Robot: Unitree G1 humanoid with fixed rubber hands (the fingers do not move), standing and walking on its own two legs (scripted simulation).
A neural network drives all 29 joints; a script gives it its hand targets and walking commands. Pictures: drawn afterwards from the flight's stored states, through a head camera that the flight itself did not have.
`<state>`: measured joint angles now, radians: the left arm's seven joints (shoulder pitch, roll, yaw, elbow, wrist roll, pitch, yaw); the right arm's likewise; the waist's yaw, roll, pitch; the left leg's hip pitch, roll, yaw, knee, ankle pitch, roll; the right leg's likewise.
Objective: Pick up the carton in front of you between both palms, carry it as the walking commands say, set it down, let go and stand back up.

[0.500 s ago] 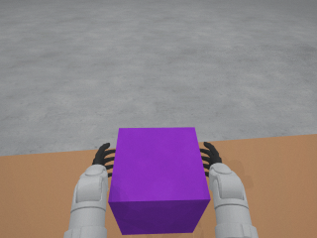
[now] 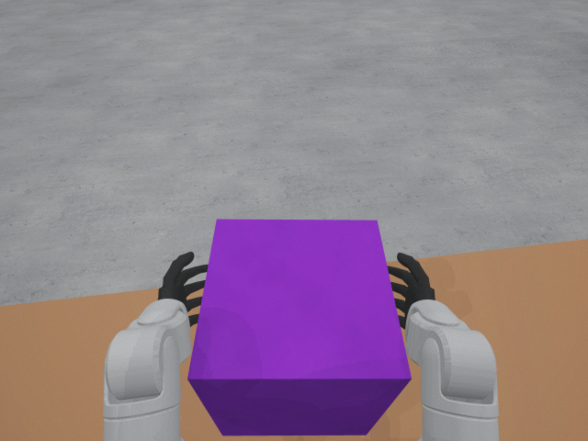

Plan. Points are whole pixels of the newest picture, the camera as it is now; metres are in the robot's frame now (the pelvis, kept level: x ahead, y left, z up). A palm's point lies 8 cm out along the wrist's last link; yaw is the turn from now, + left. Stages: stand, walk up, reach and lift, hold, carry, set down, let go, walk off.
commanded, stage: carry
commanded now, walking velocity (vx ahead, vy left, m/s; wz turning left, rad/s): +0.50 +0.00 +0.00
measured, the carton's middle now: (295, 333) +0.27 -0.01 +0.02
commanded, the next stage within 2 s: none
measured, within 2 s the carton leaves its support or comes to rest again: neither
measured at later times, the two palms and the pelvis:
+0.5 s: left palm (192, 167) +0.59 +0.17 +0.07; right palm (353, 171) +0.56 -0.13 +0.07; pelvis +0.31 +0.04 +0.01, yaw -4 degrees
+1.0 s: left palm (220, 59) +0.99 +0.15 +0.11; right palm (335, 55) +1.00 -0.15 +0.11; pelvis +0.62 -0.02 -0.01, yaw +0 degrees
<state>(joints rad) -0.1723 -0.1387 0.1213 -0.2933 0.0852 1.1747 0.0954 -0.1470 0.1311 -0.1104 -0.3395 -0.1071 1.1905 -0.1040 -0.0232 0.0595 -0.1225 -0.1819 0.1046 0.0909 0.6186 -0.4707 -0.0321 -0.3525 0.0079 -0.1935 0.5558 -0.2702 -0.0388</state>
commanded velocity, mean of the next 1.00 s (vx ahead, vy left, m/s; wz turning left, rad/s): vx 0.50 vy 0.00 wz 0.00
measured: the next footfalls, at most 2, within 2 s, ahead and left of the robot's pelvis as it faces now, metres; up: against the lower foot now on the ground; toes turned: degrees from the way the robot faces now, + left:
left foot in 0.34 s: +0.39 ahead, +0.10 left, +0.00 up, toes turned +10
right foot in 0.88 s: +0.73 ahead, -0.07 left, +0.00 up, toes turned -9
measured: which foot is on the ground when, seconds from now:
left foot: up 0.00-0.32, down 0.34-0.86, up 0.88-1.00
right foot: down 0.00-0.36, up 0.38-0.86, down 0.88-1.00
